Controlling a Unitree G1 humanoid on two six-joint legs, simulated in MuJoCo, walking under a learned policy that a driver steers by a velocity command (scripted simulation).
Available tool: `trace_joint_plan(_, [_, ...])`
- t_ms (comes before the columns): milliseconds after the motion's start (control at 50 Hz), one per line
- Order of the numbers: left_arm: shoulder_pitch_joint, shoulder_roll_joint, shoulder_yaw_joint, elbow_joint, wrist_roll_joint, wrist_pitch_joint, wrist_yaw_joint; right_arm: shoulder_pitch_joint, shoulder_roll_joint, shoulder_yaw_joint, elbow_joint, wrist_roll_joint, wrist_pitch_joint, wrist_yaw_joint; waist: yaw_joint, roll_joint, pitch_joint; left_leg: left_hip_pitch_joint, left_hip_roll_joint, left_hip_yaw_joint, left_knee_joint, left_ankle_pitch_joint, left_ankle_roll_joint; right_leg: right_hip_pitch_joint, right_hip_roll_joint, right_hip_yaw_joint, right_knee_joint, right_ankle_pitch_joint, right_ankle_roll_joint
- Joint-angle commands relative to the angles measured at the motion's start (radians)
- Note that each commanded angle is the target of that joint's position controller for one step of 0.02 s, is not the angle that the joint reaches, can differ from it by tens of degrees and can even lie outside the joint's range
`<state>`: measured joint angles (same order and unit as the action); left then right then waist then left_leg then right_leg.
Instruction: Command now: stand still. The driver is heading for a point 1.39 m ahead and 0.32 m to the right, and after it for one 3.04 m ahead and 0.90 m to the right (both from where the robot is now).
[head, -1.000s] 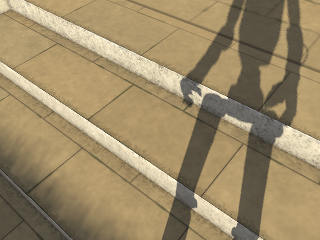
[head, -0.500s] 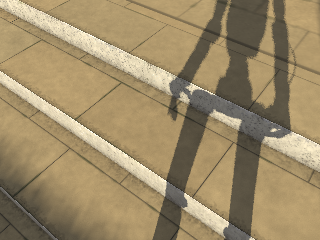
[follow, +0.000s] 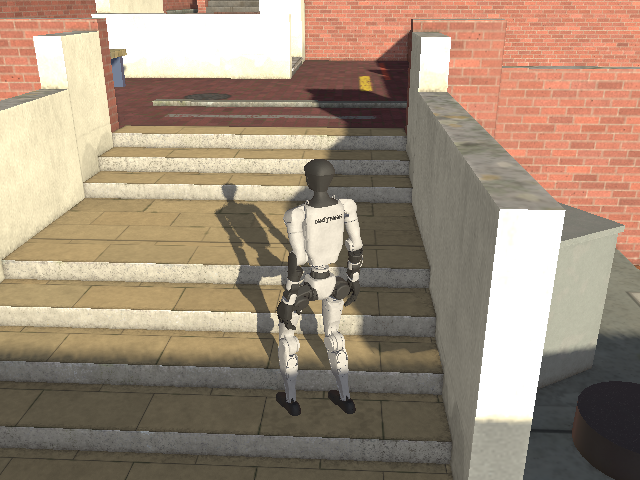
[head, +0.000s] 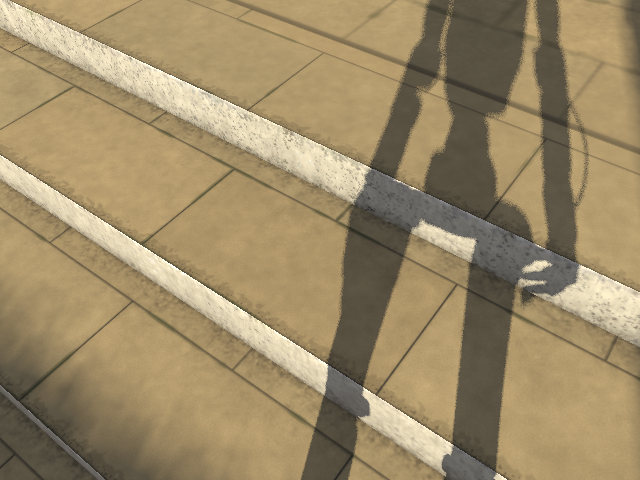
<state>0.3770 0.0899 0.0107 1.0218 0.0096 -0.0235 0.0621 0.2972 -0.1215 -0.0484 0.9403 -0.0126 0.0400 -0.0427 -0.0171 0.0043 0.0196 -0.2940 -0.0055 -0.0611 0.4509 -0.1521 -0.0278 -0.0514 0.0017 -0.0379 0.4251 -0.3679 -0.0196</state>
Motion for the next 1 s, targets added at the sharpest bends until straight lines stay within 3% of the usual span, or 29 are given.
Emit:
trace_joint_plan(20, [0.090,0.049,0.001,-0.003,-0.001,-0.003,0.003,0.052,-0.044,-0.005,-0.003,0.001,-0.006,0.006,-0.002,-0.012,0.047,0.063,0.071,-0.055,-0.054,0.085,0.052,-0.116,-0.093,0.062,-0.086,0.250,-0.032])
trace_joint_plan(400, [0.145,0.025,-0.040,0.041,-0.003,-0.013,0.004,0.080,-0.026,0.023,0.106,0.007,-0.010,0.003,0.007,-0.023,0.062,0.035,0.083,-0.034,-0.041,0.102,0.039,-0.089,-0.099,0.080,-0.090,0.381,-0.045])
trace_joint_plan(840, [0.192,0.031,-0.055,0.041,-0.006,-0.018,0.003,0.097,-0.023,0.043,0.146,0.009,-0.011,0.005,0.010,-0.017,0.065,0.034,0.093,-0.027,-0.031,0.108,0.033,-0.093,-0.096,0.080,-0.091,0.393,-0.049])
trace_joint_plan(900, [0.202,0.048,-0.048,0.038,-0.003,-0.015,0.005,0.065,-0.025,0.042,0.134,0.008,-0.009,0.006,0.025,-0.039,0.081,-0.003,0.053,0.004,-0.009,-0.057,0.043,-0.103,-0.089,0.113,-0.152,0.093,-0.084])
trace_joint_plan(920, [0.208,0.077,-0.037,0.034,-0.006,-0.012,0.004,0.043,-0.033,0.038,0.120,0.005,-0.010,0.008,0.037,-0.077,0.103,-0.061,0.022,0.040,0.048,-0.140,0.051,-0.100,-0.109,0.160,-0.189,-0.057,-0.113])
trace_joint_plan(960, [0.244,0.127,-0.018,0.030,-0.012,-0.008,0.000,-0.030,-0.039,0.031,0.076,-0.007,-0.017,0.019,0.075,-0.145,0.165,-0.229,-0.013,0.117,0.226,-0.253,0.068,-0.083,-0.230,0.317,-0.293,-0.317,-0.195])
trace_joint_plan(980, [0.260,0.166,-0.003,0.035,-0.006,-0.012,0.000,-0.092,-0.027,0.036,0.036,-0.014,-0.026,0.021,0.106,-0.142,0.222,-0.319,0.015,0.146,0.332,-0.260,0.071,-0.083,-0.299,0.382,-0.342,-0.355,-0.232])
trace_joint_plan(1000, [0.270,0.160,0.004,0.043,-0.002,-0.013,0.002,-0.124,-0.020,0.035,0.004,-0.017,-0.034,0.026,0.108,-0.146,0.254,-0.398,0.057,0.147,0.414,-0.283,0.070,-0.058,-0.342,0.402,-0.355,-0.298,-0.261])
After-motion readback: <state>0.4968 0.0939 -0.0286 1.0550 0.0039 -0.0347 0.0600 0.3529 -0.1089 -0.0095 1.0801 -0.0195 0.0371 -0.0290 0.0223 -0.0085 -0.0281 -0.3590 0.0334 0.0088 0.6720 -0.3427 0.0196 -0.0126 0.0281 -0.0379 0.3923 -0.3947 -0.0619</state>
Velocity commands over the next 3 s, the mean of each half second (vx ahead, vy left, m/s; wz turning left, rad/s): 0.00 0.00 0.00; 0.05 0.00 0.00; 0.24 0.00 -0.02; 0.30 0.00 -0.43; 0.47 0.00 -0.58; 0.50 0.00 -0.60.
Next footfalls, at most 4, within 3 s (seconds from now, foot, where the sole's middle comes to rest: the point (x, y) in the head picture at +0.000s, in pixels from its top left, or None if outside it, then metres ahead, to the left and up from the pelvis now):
1.26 left None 0.11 0.26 -0.77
1.60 right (283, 460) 0.50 0.10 -0.64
2.18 left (224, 245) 0.92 0.23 -0.51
2.94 right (415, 153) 1.06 -0.18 -0.38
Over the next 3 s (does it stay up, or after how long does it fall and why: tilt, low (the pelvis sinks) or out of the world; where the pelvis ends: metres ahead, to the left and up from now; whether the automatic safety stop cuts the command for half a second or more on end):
stays up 1.03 0.00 0.26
